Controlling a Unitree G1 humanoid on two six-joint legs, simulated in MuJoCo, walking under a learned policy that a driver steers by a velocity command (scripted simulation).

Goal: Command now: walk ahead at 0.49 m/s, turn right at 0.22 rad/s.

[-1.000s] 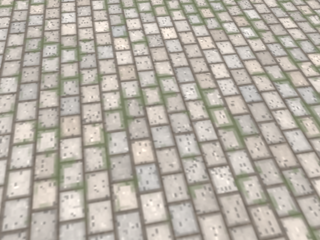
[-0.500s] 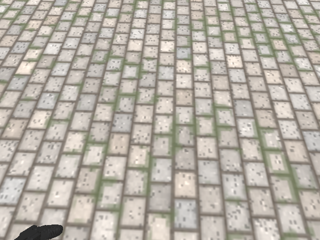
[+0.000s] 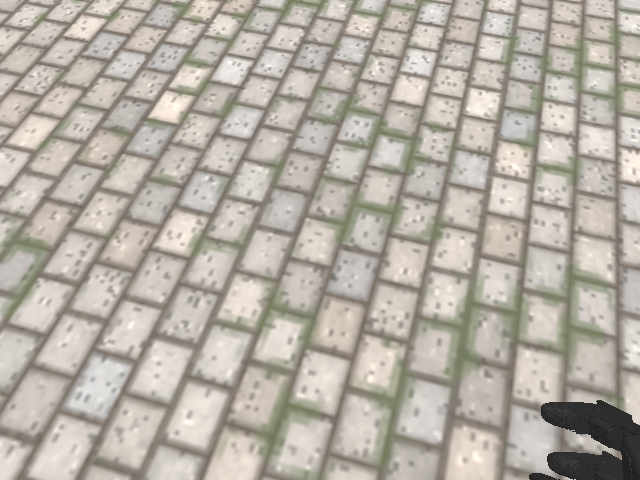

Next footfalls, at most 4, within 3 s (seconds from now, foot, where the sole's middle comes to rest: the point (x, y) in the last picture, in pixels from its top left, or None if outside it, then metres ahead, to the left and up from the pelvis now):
0.48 right None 0.41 -0.16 -0.76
0.94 left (401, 363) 0.69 -0.09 -0.76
1.28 right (480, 462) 0.49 -0.25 -0.76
1.94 right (496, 432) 0.55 -0.29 -0.76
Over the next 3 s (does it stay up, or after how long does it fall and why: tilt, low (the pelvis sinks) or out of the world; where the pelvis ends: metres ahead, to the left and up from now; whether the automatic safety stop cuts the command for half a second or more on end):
stays up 0.88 -0.17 0.00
